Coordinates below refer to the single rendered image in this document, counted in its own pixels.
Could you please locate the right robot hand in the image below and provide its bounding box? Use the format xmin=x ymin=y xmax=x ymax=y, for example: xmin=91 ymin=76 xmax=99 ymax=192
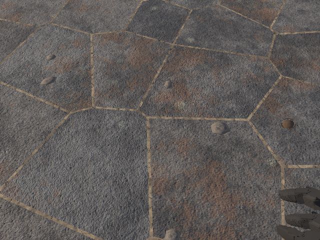
xmin=276 ymin=186 xmax=320 ymax=240

